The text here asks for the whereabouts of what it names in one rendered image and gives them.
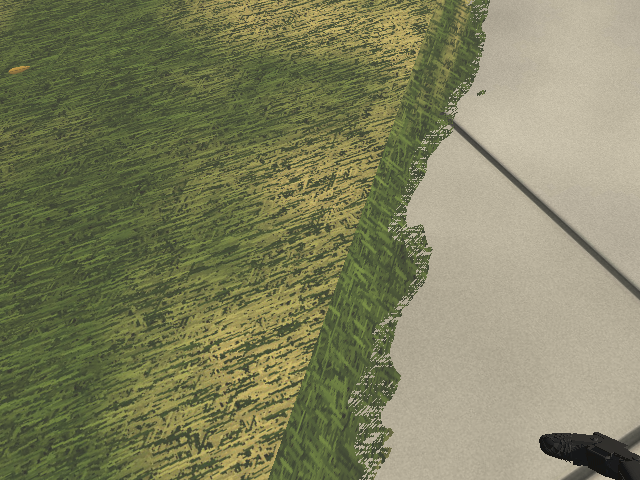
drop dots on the robot right hand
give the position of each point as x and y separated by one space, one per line
599 452

